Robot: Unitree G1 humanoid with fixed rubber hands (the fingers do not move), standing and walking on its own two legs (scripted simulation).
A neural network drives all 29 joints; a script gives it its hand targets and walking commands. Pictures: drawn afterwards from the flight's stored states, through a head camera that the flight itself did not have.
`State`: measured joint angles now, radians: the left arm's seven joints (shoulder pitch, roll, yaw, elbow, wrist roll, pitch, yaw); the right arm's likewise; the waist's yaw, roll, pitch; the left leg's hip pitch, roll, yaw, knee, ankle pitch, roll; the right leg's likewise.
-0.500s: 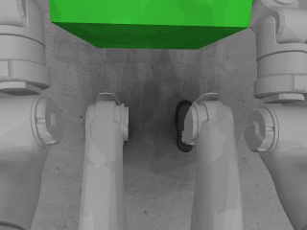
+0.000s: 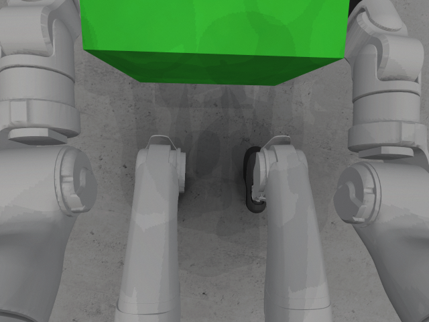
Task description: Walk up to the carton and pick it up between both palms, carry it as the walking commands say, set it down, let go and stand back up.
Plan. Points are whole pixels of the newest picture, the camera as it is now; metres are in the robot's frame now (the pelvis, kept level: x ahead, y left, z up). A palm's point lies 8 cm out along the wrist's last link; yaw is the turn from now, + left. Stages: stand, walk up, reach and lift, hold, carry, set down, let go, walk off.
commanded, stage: reach and lift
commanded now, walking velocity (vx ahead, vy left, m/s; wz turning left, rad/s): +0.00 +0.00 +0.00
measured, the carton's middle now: (212, 17) +0.54 +0.01 -0.15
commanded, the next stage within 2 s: none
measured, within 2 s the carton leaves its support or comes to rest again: neither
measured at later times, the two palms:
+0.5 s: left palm out of the picture +0.54 +0.20 +0.01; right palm out of the picture +0.52 -0.18 -0.01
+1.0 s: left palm out of the picture +0.51 +0.20 +0.07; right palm out of the picture +0.50 -0.18 +0.07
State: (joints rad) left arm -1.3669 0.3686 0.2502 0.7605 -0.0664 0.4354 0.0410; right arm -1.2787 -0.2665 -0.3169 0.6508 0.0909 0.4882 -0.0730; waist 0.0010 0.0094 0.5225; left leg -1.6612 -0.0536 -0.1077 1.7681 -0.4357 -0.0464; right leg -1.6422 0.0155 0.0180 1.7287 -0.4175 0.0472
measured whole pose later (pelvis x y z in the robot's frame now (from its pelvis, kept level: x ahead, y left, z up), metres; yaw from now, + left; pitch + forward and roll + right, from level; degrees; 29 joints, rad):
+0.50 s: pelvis +0.00 +0.00 +0.06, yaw +1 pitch +15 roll -2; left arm -1.30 0.34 0.24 0.73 -0.05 0.45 0.04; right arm -1.19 -0.23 -0.35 0.59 0.06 0.51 -0.05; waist 0.00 0.01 0.52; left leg -1.44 -0.05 -0.11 1.57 -0.39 -0.05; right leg -1.42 0.02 0.02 1.54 -0.38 0.05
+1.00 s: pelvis +0.00 +0.00 +0.11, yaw +1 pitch +10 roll -2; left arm -1.17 0.29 0.24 0.68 -0.05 0.45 0.05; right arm -1.07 -0.20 -0.35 0.55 0.05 0.52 -0.04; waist 0.00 0.00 0.52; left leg -1.19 -0.05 -0.11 1.35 -0.34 -0.05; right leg -1.17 0.02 0.03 1.32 -0.33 0.05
